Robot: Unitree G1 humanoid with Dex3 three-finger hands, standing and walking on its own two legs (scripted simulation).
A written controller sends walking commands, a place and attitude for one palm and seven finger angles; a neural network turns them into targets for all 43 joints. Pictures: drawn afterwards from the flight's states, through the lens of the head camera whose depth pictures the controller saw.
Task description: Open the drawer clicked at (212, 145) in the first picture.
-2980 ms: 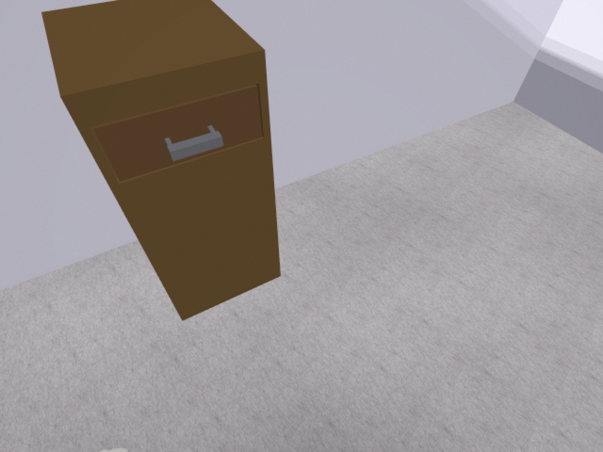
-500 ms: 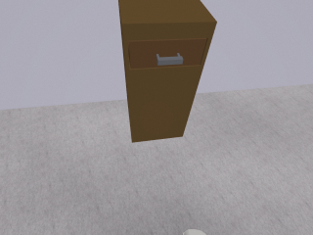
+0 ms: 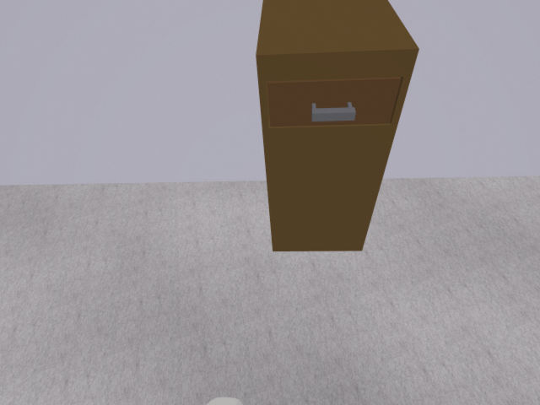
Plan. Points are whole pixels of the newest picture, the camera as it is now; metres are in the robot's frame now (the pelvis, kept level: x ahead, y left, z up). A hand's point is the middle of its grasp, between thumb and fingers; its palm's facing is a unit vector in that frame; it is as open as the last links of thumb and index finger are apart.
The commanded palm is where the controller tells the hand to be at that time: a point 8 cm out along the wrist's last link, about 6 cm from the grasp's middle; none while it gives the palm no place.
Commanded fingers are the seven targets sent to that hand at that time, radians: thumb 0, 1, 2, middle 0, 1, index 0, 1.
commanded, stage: take the last steps up to it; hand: left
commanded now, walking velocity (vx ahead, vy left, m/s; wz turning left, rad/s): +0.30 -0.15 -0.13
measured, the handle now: (332, 110) +0.85 -0.12 -0.03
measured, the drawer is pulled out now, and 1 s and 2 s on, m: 0.00 0.00 0.00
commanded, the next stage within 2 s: come to a stop and stand still in 0.90 s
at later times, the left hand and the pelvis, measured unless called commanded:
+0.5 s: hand out of the picture +0.13 +0.18 -0.19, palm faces -0.04 -0.99 -0.15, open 7.4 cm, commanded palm none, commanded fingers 0.00 0.90 0.90 -0.20 -0.30 -0.20 -0.30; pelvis +0.11 -0.01 -0.01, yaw -4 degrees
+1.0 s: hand (259, 313) +0.34 +0.06 -0.19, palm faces -0.04 -0.99 -0.14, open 7.3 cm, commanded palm none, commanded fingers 0.00 0.90 0.90 -0.20 -0.30 -0.20 -0.30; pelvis +0.29 -0.11 -0.01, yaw -4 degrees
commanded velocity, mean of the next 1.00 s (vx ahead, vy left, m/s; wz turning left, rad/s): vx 0.25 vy -0.14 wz -0.08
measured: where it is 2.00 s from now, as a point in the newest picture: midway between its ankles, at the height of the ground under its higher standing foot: (337, 399)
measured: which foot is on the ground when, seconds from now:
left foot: up 0.00-0.18, down 0.20-0.62, up 0.64-1.00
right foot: down 0.00-0.20, up 0.22-0.60, down 0.62-1.00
